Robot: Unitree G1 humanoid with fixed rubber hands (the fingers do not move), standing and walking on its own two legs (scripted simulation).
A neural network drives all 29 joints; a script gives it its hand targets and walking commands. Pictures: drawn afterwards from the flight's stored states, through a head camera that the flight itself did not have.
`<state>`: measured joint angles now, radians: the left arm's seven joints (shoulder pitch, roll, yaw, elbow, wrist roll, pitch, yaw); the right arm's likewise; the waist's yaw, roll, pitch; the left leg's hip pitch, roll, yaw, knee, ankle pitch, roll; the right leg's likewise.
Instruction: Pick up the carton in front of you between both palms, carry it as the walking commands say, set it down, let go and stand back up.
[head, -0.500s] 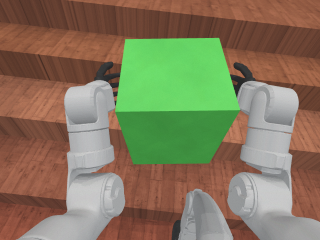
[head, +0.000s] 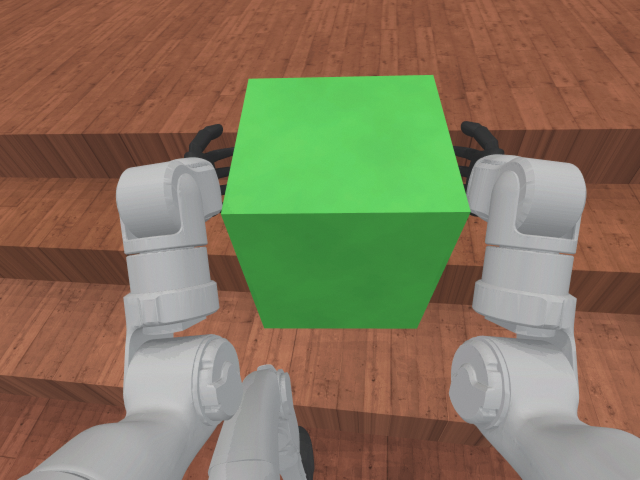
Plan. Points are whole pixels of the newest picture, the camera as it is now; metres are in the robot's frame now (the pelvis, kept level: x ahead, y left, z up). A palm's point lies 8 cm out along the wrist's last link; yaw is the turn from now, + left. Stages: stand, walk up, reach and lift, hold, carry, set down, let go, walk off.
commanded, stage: carry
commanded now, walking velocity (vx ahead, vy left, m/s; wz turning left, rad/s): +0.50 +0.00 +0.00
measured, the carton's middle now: (340, 214) +0.40 +0.00 +0.13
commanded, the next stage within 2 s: none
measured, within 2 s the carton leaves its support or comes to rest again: neither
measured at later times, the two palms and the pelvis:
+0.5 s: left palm out of the picture +0.66 +0.17 +0.36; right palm out of the picture +0.65 -0.12 +0.38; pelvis +0.29 +0.02 +0.17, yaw -1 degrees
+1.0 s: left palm out of the picture +0.93 +0.18 +0.55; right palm out of the picture +0.94 -0.12 +0.53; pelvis +0.57 +0.03 +0.33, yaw +0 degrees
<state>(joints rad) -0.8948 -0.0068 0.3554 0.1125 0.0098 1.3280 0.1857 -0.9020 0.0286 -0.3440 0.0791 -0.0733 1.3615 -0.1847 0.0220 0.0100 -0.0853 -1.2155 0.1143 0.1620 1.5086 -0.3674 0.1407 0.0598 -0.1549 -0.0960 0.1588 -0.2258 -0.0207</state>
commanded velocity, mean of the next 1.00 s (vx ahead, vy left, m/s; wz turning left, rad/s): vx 0.50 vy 0.00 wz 0.00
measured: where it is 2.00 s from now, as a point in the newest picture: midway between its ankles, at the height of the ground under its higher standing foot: (320, 86)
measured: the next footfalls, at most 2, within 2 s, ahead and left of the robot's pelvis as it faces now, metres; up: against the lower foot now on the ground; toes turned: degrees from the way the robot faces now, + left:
left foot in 0.04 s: +0.26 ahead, +0.12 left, +0.17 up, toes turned +7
right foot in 0.56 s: +0.52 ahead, -0.09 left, +0.34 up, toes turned -6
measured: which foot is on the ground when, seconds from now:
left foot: up 0.00-0.02, down 0.04-0.60, up 0.62-1.00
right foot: down 0.00-0.04, up 0.06-0.54, down 0.56-1.00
